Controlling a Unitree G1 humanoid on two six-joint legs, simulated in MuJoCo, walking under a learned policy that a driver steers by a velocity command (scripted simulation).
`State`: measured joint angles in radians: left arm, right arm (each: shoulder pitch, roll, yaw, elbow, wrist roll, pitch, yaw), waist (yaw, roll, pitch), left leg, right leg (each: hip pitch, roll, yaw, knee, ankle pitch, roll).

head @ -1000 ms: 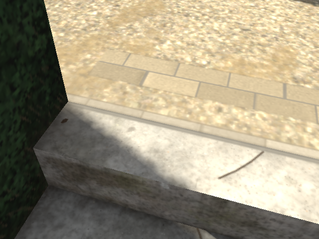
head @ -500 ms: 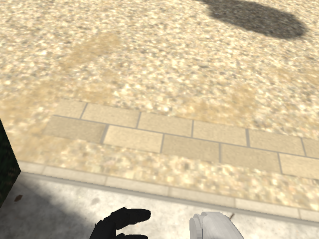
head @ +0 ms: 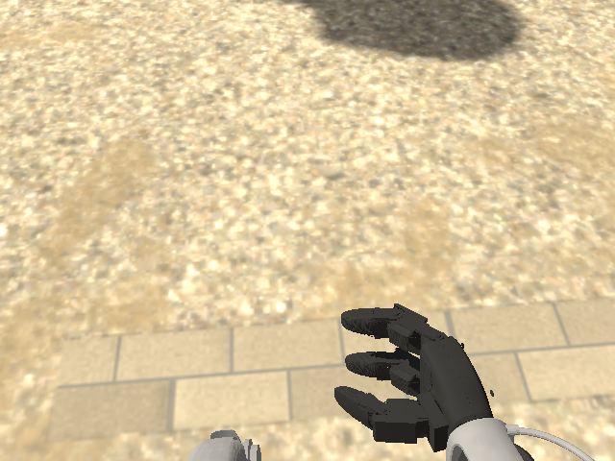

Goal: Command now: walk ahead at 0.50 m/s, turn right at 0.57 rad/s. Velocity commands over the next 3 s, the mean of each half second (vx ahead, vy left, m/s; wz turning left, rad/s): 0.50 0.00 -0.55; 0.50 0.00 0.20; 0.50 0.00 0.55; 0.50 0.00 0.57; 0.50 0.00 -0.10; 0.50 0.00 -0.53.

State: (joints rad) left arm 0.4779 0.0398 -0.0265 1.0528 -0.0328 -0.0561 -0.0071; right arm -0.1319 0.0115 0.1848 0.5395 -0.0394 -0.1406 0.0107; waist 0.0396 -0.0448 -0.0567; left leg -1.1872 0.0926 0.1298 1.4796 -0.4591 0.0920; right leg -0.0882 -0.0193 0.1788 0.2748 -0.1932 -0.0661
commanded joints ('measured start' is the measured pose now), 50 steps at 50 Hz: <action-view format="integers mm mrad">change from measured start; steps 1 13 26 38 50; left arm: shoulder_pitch -187 -262 -283 -143 -66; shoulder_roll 363 88 219 199 302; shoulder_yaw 93 18 111 101 114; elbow -139 -438 -425 -258 -210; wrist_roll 23 -4 9 66 43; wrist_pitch -72 41 40 -52 -46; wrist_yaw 3 -14 -53 -13 64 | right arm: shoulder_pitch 637 377 506 390 66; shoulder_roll -532 -218 -440 -242 -230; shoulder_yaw -256 -221 -278 -248 -242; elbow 82 398 386 256 138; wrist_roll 2 -10 75 92 68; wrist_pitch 0 38 71 70 76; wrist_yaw -5 -15 -32 -14 52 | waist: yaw -379 58 44 -57 11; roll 28 98 164 -1 -11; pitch -592 176 67 32 152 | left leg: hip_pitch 1200 636 1247 375 389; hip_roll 72 207 220 43 -49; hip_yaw -542 -51 157 -291 -58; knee -440 -1153 -1032 -134 -793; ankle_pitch -204 69 1001 368 546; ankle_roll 111 17 59 -26 1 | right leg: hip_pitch -180 -824 -258 -31 157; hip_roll -101 -63 44 -243 -226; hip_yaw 70 -64 -388 -126 -424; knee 603 1376 300 -75 -59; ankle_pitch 1503 25 53 187 645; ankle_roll -150 -49 -111 -69 29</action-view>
